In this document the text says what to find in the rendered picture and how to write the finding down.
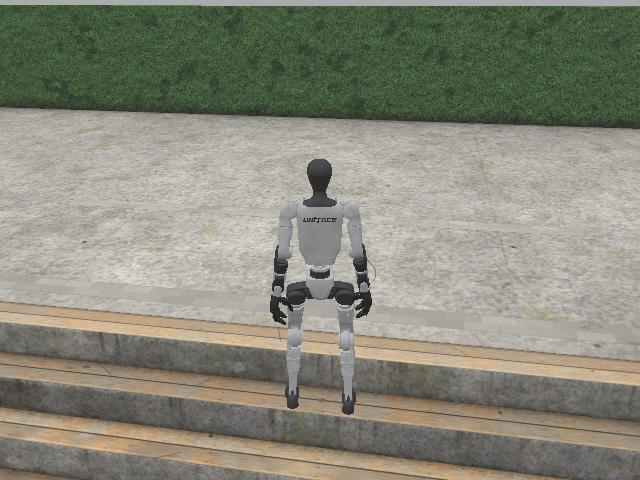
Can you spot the stairs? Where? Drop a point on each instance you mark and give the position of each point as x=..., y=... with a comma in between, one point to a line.
x=84, y=405

